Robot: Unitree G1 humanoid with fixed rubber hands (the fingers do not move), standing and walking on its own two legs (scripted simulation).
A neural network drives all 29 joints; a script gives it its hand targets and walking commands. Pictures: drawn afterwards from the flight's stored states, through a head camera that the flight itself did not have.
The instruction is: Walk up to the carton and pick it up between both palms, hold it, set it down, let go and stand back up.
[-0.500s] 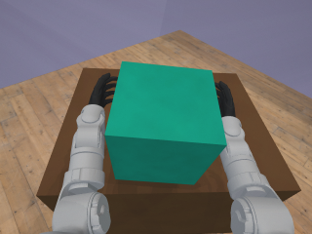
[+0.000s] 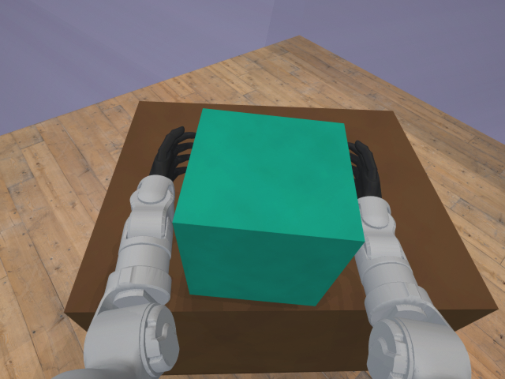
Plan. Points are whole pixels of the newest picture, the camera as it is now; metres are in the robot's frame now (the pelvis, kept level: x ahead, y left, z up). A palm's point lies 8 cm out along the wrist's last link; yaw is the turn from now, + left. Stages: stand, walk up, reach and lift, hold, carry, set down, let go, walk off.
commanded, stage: set down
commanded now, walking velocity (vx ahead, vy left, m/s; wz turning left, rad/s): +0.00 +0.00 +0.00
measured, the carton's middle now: (262, 213) +0.38 +0.03 +0.04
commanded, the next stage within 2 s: none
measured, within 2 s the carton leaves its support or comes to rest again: rests again in 1.00 s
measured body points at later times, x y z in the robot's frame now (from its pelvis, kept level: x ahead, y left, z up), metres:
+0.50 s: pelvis +0.00 +0.00 +0.00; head +0.04 +0.03 +0.45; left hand +0.42 +0.19 +0.07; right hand +0.42 -0.13 +0.08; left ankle +0.01 +0.10 -0.75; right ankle -0.04 -0.10 -0.75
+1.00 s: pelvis +0.00 +0.00 +0.00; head +0.05 +0.03 +0.45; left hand +0.41 +0.20 +0.05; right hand +0.41 -0.13 +0.06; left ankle +0.01 +0.10 -0.75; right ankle -0.04 -0.10 -0.75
